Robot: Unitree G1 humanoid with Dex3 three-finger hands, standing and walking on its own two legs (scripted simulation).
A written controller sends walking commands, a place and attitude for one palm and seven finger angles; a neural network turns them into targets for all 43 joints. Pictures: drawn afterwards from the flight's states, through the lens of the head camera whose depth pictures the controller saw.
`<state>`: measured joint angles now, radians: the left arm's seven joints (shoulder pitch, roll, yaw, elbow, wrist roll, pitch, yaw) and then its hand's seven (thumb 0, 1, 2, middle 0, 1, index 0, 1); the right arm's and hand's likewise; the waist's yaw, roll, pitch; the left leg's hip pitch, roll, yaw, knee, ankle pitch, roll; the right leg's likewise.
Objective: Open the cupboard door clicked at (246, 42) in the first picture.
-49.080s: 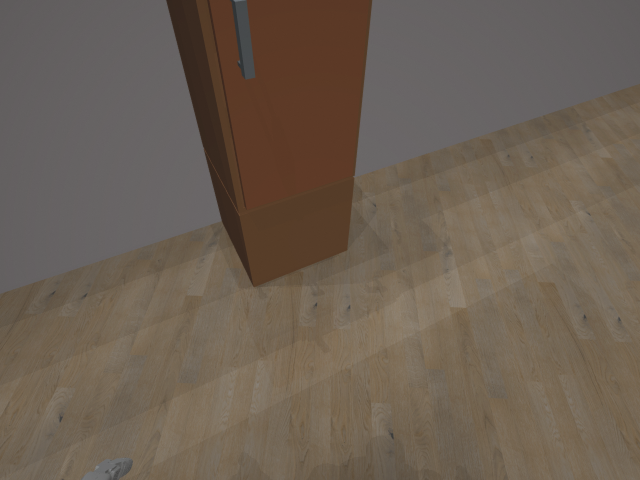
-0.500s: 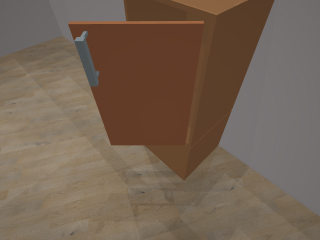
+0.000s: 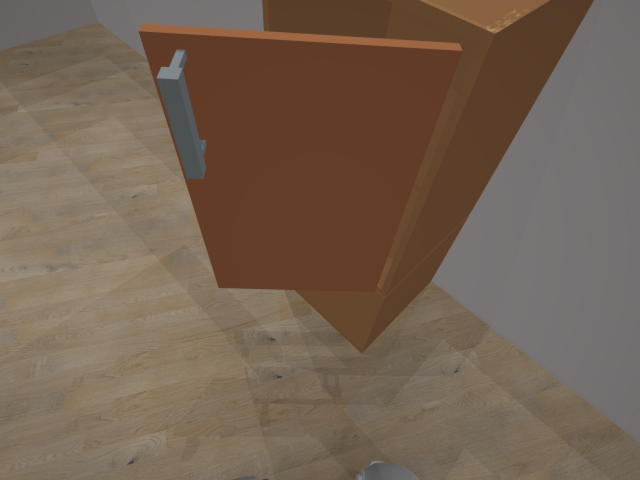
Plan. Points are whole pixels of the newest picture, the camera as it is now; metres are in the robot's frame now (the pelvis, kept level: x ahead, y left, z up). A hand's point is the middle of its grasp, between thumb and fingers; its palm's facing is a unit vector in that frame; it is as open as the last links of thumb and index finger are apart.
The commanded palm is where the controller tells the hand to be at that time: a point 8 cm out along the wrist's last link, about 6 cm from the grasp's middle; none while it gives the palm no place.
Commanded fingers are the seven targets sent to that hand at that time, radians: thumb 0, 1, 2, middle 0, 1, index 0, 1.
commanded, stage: come to a stop and stand still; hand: left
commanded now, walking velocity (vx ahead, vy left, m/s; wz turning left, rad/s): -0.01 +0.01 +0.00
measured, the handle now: (188, 118) +0.50 +0.21 +0.15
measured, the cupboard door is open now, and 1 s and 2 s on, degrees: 45 45 45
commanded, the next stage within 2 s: look again from close up in 0.98 s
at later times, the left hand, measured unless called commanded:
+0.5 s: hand out of the picture -0.01 +0.17 -0.18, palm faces +0.11 -0.98 -0.19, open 7.3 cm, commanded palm none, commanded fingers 0.00 0.90 0.90 -0.20 -0.30 -0.20 -0.30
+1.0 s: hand out of the picture -0.01 +0.17 -0.18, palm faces +0.05 -0.98 -0.18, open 7.3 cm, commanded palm none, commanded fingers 0.00 0.90 0.90 -0.20 -0.30 -0.20 -0.30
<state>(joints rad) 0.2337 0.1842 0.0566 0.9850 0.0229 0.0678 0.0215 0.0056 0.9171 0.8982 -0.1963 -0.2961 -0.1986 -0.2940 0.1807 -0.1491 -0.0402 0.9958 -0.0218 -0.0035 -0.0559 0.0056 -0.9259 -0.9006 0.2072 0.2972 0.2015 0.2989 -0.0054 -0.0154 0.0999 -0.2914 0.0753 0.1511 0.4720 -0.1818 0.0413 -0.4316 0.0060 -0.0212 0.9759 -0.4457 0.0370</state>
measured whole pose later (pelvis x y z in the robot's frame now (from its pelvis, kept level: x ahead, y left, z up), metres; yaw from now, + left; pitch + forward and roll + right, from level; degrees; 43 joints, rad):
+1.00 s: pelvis +0.00 +0.00 +0.00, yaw +1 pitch +0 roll +0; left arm 0.27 0.14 0.01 1.13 0.01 0.02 0.04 0.01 0.94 0.90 -0.20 -0.30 -0.20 -0.29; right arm 0.28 -0.13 0.00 1.15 -0.01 0.00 -0.04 0.01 -0.92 -0.90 0.20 0.30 0.20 0.30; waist 0.00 -0.01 0.03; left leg -0.09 -0.03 0.10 0.41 -0.31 0.05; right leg -0.15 -0.06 -0.06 0.43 -0.27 0.04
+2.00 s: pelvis -0.05 -0.04 -0.03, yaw +2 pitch +7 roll +1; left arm 0.36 0.18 0.18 0.15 -0.25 -0.47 -0.26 0.01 0.72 0.81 -0.21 -0.43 -0.21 -0.43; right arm 0.16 -0.24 -0.05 0.62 0.03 -0.26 -0.01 0.01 -0.91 -0.90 0.20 0.30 0.20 0.30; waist -0.03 -0.03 -0.11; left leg -0.49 0.02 0.08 0.78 -0.41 0.01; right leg -0.54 -0.04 -0.08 0.80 -0.38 -0.03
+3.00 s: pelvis -0.04 -0.02 -0.01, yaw +4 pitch +0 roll -1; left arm -0.04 0.40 0.39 0.15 -0.32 0.04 -0.39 0.00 -0.43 0.33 -0.29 -1.15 -0.30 -1.15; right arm 0.21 -0.25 0.08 0.59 0.08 -0.27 -0.11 0.01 -0.90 -0.90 0.21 0.30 0.20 0.30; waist 0.05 0.05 -0.03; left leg -0.25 0.00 0.05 0.58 -0.33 0.03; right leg -0.25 -0.04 -0.11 0.54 -0.28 0.00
